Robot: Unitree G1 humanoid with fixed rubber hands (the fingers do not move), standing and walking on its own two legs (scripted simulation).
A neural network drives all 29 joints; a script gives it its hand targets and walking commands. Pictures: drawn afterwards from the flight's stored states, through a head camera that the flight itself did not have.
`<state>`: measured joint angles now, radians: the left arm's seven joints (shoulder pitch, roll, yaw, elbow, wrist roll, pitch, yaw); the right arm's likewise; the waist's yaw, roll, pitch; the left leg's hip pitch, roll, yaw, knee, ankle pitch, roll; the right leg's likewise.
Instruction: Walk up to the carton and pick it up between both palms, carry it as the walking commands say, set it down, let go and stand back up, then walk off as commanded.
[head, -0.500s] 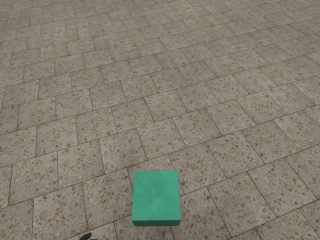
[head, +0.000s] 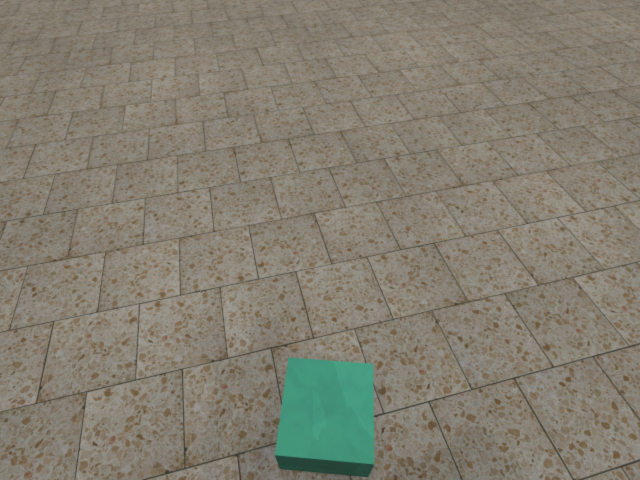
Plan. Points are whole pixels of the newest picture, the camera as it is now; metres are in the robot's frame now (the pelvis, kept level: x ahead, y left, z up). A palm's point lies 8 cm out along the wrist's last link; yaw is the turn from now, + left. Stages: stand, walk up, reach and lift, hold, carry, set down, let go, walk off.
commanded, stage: walk up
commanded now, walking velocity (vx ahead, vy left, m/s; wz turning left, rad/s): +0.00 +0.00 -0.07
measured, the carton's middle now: (327, 415) +0.40 -0.01 -0.70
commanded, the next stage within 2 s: stand in 0.16 s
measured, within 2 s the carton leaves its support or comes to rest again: neither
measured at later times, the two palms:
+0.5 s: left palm out of the picture +0.09 +0.24 -0.15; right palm out of the picture +0.07 -0.22 -0.16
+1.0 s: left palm out of the picture +0.15 +0.21 -0.21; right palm out of the picture +0.10 -0.21 -0.21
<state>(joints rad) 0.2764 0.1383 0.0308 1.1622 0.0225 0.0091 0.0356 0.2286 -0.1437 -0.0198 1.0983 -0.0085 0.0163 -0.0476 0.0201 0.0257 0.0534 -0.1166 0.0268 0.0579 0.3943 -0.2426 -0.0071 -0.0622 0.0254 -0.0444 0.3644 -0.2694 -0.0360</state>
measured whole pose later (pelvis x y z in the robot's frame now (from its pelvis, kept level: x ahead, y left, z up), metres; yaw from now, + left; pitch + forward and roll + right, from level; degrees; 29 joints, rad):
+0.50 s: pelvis -0.01 +0.00 -0.02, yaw +0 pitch +6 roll +0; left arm 0.12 0.21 -0.04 0.81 -0.08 0.29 0.06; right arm 0.13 -0.19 0.02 0.84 0.09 0.30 -0.07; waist 0.00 0.01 -0.01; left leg -0.43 0.02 0.04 0.68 -0.34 0.00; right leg -0.39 0.01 -0.05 0.68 -0.40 -0.03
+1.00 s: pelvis -0.10 +0.01 -0.08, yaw -2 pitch +22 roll +0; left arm -0.15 0.13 0.11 0.46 0.06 0.40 0.00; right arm -0.07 -0.13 -0.12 0.47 0.03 0.41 0.01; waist -0.02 -0.02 0.02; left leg -1.06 -0.02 -0.03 1.00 -0.33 -0.01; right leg -1.04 0.02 0.01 1.03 -0.37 -0.01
